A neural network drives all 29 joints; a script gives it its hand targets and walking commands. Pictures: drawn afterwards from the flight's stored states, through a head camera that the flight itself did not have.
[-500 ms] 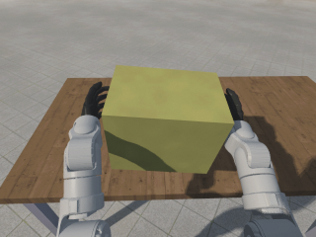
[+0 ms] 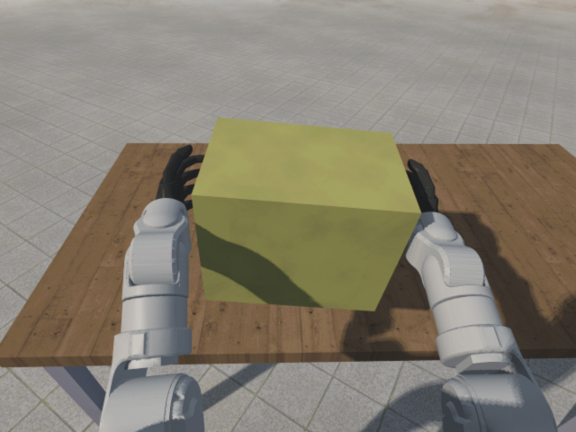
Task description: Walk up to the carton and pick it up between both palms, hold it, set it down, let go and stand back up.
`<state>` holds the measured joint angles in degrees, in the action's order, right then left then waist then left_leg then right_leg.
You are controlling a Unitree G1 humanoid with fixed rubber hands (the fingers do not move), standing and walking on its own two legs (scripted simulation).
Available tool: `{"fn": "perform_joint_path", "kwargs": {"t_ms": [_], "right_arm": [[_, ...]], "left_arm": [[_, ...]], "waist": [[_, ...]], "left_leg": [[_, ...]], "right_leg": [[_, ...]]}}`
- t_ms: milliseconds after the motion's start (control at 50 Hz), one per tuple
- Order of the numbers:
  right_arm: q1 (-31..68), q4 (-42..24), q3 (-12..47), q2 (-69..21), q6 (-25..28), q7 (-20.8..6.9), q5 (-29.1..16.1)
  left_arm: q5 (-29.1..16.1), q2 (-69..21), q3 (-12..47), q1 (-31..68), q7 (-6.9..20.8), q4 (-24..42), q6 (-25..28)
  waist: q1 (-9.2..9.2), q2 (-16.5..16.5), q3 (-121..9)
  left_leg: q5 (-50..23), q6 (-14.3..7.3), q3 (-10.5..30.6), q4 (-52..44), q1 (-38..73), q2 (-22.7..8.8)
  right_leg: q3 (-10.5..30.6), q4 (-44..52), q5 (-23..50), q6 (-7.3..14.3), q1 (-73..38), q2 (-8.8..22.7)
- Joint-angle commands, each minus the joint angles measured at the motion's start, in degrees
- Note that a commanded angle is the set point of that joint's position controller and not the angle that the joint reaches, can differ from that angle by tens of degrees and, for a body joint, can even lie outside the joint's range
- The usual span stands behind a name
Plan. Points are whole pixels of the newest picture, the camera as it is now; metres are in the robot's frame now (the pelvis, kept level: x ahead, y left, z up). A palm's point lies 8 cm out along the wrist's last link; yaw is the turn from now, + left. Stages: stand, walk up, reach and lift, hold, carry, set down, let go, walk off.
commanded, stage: hold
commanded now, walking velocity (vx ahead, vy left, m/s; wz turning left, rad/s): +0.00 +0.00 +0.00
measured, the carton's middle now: (298, 216) +0.37 +0.00 +0.15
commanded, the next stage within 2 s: none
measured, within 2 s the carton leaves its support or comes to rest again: neither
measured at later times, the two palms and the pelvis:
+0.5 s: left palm (179, 206) +0.36 +0.16 +0.18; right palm (422, 215) +0.36 -0.17 +0.16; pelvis +0.03 +0.00 +0.00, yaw +0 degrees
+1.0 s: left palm (169, 206) +0.35 +0.17 +0.19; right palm (422, 218) +0.35 -0.17 +0.17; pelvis -0.01 +0.00 +0.00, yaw +0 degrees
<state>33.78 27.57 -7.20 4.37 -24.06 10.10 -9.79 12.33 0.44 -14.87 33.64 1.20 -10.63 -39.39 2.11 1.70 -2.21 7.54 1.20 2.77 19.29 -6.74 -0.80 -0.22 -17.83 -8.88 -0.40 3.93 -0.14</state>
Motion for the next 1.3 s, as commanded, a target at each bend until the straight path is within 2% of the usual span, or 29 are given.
{"fn": "perform_joint_path", "kwargs": {"t_ms": [0, 100, 140, 200, 220, 300, 320, 380, 400, 440, 460, 480, 500, 540, 600, 640, 660, 700, 720, 780, 820, 840, 860, 940, 1040, 1120, 1200, 1260, 1280], "right_arm": [[55.39, -24.20, 26.31, -31.08, 5.48, -8.59, -8.06], [54.10, -24.02, 26.11, -29.52, 4.84, -9.16, -7.97], [52.76, -27.12, 27.76, -30.80, 4.92, -8.56, -8.60], [50.48, -32.11, 29.90, -30.34, 4.71, -7.81, -10.17], [48.56, -31.09, 30.12, -29.84, 3.96, -7.42, -10.31], [47.11, -33.50, 30.43, -28.25, 3.37, -6.68, -10.76], [45.96, -33.15, 30.42, -27.62, 3.10, -6.80, -10.58], [43.45, -34.15, 30.48, -27.22, 2.59, -6.82, -10.91], [42.32, -35.77, 31.19, -27.25, 2.39, -6.47, -10.78], [42.26, -38.55, 32.54, -28.37, 2.51, -6.04, -11.35], [41.51, -39.03, 32.81, -28.24, 2.39, -5.81, -11.53], [42.59, -39.71, 32.76, -27.09, 2.15, -5.80, -11.44], [41.63, -38.02, 31.69, -27.11, 1.67, -5.78, -10.39], [41.98, -37.44, 31.18, -26.09, 1.93, -6.10, -10.32], [41.63, -39.12, 31.85, -26.73, 2.00, -6.21, -10.32], [44.84, -39.98, 31.64, -27.34, 2.70, -6.65, -9.83], [43.91, -37.89, 30.84, -27.04, 2.45, -6.76, -9.48], [43.70, -35.46, 29.99, -26.50, 2.13, -7.11, -8.95], [44.13, -33.62, 28.30, -26.44, 2.16, -7.32, -8.20], [49.06, -28.73, 25.51, -26.44, 2.69, -8.60, -6.09], [51.05, -26.90, 25.17, -27.42, 3.14, -9.60, -5.62], [51.04, -24.14, 24.47, -28.10, 3.01, -9.77, -4.65], [52.87, -25.69, 24.79, -29.14, 3.99, -10.09, -5.03], [56.89, -23.73, 24.15, -30.43, 5.05, -10.31, -4.54], [56.80, -17.35, 21.49, -29.83, 5.51, -10.91, -3.57], [56.79, -18.72, 23.35, -30.64, 6.23, -10.50, -5.61], [58.25, -20.00, 24.65, -31.19, 6.22, -10.00, -6.18], [56.87, -20.01, 25.19, -31.84, 6.14, -9.46, -6.56], [56.24, -21.45, 25.58, -31.91, 6.11, -9.38, -7.22]], "left_arm": [[-10.12, -29.91, 30.41, 40.97, 5.65, 11.63, 3.92], [-9.69, -30.01, 30.25, 39.09, 5.39, 13.13, 3.18], [-9.72, -29.53, 30.55, 36.93, 5.56, 14.50, 2.92], [-10.99, -29.61, 32.59, 34.25, 5.82, 18.53, 2.59], [-10.34, -28.75, 31.87, 32.25, 5.94, 18.18, 2.15], [-10.37, -27.22, 32.64, 32.37, 6.27, 22.06, 1.91], [-9.80, -26.67, 32.26, 31.39, 6.37, 22.07, 1.68], [-9.28, -25.28, 31.99, 28.76, 6.92, 23.48, 1.07], [-9.87, -24.99, 32.75, 28.02, 7.28, 25.16, 0.83], [-9.81, -24.73, 32.39, 26.48, 7.72, 26.32, 0.68], [-9.88, -24.79, 33.48, 26.90, 7.97, 27.37, 0.46], [-10.03, -24.92, 33.25, 25.85, 8.01, 26.04, 0.19], [-9.90, -23.85, 32.75, 27.67, 8.14, 26.30, 0.42], [-9.56, -23.77, 32.32, 28.00, 8.08, 26.39, 0.67], [-10.63, -23.84, 33.76, 28.64, 8.35, 28.70, 0.79], [-10.37, -24.35, 32.87, 28.69, 8.29, 26.24, 0.99], [-9.72, -24.50, 32.84, 29.04, 8.10, 25.43, 1.06], [-9.31, -24.33, 31.68, 28.97, 8.19, 23.25, 0.88], [-9.45, -23.99, 31.72, 31.02, 8.29, 22.60, 0.97], [-8.65, -24.33, 29.38, 34.07, 8.28, 16.60, 1.11], [-8.59, -25.67, 28.93, 34.86, 8.00, 14.50, 0.81], [-8.84, -25.66, 28.60, 37.28, 8.09, 14.18, 1.49], [-9.80, -27.56, 29.88, 39.34, 7.78, 15.42, 1.92], [-10.51, -28.69, 29.82, 42.95, 7.09, 11.36, 3.07], [-9.47, -28.83, 27.81, 44.41, 6.43, 6.95, 3.84], [-10.40, -30.72, 29.79, 44.22, 5.88, 9.17, 4.37], [-9.32, -29.10, 27.20, 42.75, 5.73, 7.37, 4.39], [-8.70, -28.90, 26.73, 41.71, 6.20, 7.15, 4.04], [-9.03, -29.35, 27.76, 41.82, 6.04, 9.89, 4.09]], "waist": [[0.89, -3.83, -26.15], [-0.11, -3.55, -23.53], [0.06, -1.92, -25.75], [0.94, -2.09, -29.06], [0.88, -2.05, -26.62], [1.53, -3.17, -27.39], [0.70, -2.87, -26.57], [0.70, -2.94, -24.98], [1.58, -2.48, -25.71], [0.92, -1.68, -25.97], [1.87, -2.89, -25.94], [1.41, -1.97, -25.27], [2.09, -2.09, -24.20], [0.87, -2.62, -25.13], [2.06, -2.83, -26.67], [0.57, -2.42, -27.06], [0.80, -3.56, -25.30], [0.51, -2.60, -23.06], [1.50, -3.33, -22.89], [0.15, -1.96, -19.03], [-0.49, -1.22, -18.40], [0.32, -0.72, -18.26], [0.09, -2.23, -21.96], [0.44, -2.38, -24.60], [0.44, -3.89, -23.54], [0.94, -4.99, -27.78], [-0.72, -2.48, -26.31], [-0.49, -2.15, -24.98], [-0.28, -2.26, -26.93]], "left_leg": [[-10.34, 0.30, -2.49, -0.37, 14.26, 3.16], [-9.58, 0.68, -2.66, -1.07, 12.99, 2.61], [-13.68, 0.43, -2.92, 0.03, 13.74, 3.01], [-20.41, 0.98, -2.66, 1.83, 16.36, 3.22], [-21.46, 1.00, -2.75, 2.00, 15.48, 3.62], [-23.04, 1.62, -2.19, 2.47, 15.20, 3.76], [-23.18, 1.63, -2.05, 2.54, 15.08, 3.40], [-22.82, 1.73, -2.29, 2.05, 14.39, 3.79], [-23.41, 1.53, -2.27, 2.26, 14.02, 4.07], [-24.68, 1.31, -2.52, 2.53, 12.87, 4.41], [-25.64, 1.50, -2.30, 2.76, 12.58, 4.59], [-25.36, 1.37, -2.10, 2.79, 12.62, 4.36], [-22.77, 1.31, -2.20, 2.10, 11.59, 4.55], [-21.30, 1.34, -2.30, 1.59, 12.01, 4.27], [-21.52, 1.40, -2.38, 1.47, 13.23, 4.09], [-19.72, 1.04, -2.44, 1.26, 12.66, 3.88], [-18.59, 1.31, -2.40, 0.85, 12.46, 3.87], [-16.37, 0.86, -2.52, 0.16, 12.29, 3.65], [-13.67, 0.86, -2.49, -0.52, 11.88, 3.56], [-4.60, -0.61, -2.99, -3.01, 9.34, 2.91], [-2.71, -0.87, -3.47, -3.43, 8.77, 2.65], [-0.92, -0.88, -3.38, -3.89, 8.55, 2.67], [-2.57, -0.51, -3.47, -3.21, 8.87, 2.60], [-0.85, -0.66, -3.51, -2.88, 9.70, 2.55], [2.57, -0.55, -3.44, -3.67, 9.21, 2.51], [-4.07, 0.28, -3.23, -1.72, 11.84, 2.69], [-4.11, -0.84, -3.41, -1.96, 10.88, 3.21], [-3.98, -1.19, -3.77, -2.00, 10.43, 3.67], [-6.99, -0.80, -3.69, -1.50, 11.59, 3.34]], "right_leg": [[-3.50, 3.81, 7.00, -2.19, -0.09, -3.45], [-3.80, 3.65, 4.59, -1.63, 0.53, -3.91], [-3.27, 3.17, 10.03, -2.26, -2.57, -3.93], [-2.97, 2.47, 16.72, -2.54, -4.21, -4.32], [-2.52, 2.43, 19.07, -2.88, -5.07, -4.12], [-2.43, 1.56, 22.41, -3.00, -5.61, -4.02], [-2.58, 1.50, 21.44, -2.67, -5.30, -4.32], [-2.39, 1.16, 23.48, -2.98, -6.05, -3.98], [-2.01, 0.89, 26.46, -3.23, -7.95, -3.67], [-1.50, 0.19, 30.48, -3.48, -9.93, -3.55], [-1.31, -0.35, 32.53, -3.65, -10.55, -3.21], [-1.38, -0.06, 31.93, -3.57, -9.98, -3.45], [-1.26, -0.03, 31.66, -3.63, -9.75, -3.05], [-1.61, 0.03, 29.18, -3.29, -9.30, -3.12], [-1.80, 0.23, 28.51, -3.26, -9.39, -3.20], [-1.73, 0.67, 25.88, -3.13, -8.52, -3.21], [-1.93, 0.82, 23.67, -2.98, -7.46, -3.20], [-2.10, 1.71, 20.24, -2.71, -6.94, -3.23], [-2.47, 2.12, 16.56, -2.40, -5.15, -3.09], [-3.02, 3.88, 4.05, -1.64, -1.29, -2.89], [-3.32, 3.97, 1.58, -1.66, -0.75, -2.90], [-3.30, 4.22, 0.45, -1.57, -0.87, -2.69], [-3.27, 3.46, 1.54, -1.35, -1.17, -2.71], [-3.32, 3.72, 0.41, -1.58, 0.09, -2.50], [-3.45, 4.33, -3.51, -1.05, 2.10, -2.16], [-3.54, 3.53, 2.36, -1.40, 0.10, -2.72], [-3.36, 3.86, 2.95, -2.20, -0.15, -2.54], [-3.08, 4.07, 3.03, -2.38, -1.06, -2.51], [-3.25, 3.46, 5.96, -2.26, -2.06, -2.82]]}}
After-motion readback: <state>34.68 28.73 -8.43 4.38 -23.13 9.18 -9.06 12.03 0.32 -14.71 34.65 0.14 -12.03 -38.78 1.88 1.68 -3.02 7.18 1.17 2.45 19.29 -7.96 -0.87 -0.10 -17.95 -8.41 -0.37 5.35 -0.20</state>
